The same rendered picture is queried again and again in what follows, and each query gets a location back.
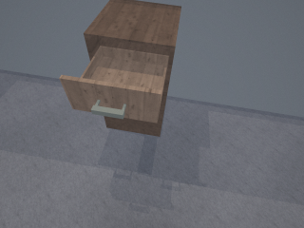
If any drawer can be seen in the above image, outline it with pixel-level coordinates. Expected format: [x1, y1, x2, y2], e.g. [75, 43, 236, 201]
[59, 46, 169, 124]

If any handle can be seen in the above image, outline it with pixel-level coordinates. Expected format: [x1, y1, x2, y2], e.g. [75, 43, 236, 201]
[91, 100, 126, 119]

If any cabinet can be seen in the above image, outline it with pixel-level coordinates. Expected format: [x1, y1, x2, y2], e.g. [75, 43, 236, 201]
[84, 0, 181, 137]

